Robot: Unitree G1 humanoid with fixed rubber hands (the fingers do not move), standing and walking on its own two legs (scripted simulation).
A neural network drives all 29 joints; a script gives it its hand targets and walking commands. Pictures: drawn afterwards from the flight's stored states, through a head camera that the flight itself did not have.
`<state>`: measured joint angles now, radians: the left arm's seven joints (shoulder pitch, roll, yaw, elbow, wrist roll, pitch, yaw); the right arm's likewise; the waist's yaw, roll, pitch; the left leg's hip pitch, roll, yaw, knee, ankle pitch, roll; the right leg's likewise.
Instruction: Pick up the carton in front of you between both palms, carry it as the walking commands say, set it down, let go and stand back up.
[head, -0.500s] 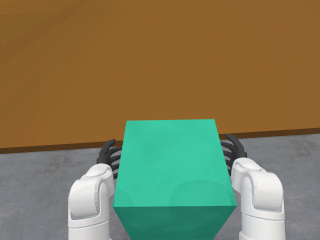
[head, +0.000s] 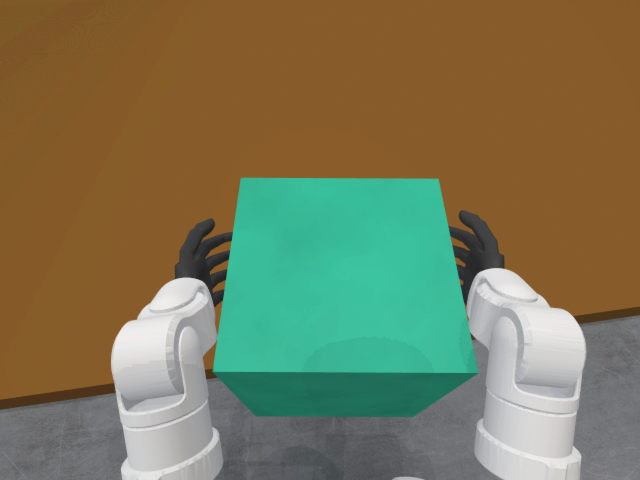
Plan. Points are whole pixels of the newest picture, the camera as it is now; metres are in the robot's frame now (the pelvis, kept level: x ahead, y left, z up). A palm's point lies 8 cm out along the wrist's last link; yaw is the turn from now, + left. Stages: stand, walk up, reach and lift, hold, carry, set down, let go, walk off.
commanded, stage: carry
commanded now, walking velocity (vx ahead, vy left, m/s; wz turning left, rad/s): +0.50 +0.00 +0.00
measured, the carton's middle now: (336, 311) +0.31 -0.01 +0.05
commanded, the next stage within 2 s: none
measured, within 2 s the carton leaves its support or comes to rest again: neither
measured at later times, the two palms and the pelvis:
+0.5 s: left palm (236, 86) +0.71 +0.14 +0.12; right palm (404, 72) +0.74 -0.16 +0.12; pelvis +0.32 -0.04 -0.01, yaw +3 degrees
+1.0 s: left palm out of the picture +1.11 +0.13 +0.20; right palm out of the picture +1.08 -0.17 +0.19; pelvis +0.70 +0.03 +0.06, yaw +0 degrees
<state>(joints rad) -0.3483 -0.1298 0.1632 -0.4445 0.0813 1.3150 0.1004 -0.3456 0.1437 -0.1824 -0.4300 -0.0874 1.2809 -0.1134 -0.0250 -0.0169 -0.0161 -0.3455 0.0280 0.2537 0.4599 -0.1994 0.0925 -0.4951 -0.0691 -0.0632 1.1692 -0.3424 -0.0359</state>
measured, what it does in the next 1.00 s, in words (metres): climbs: right foot, then left foot 0.08 m higher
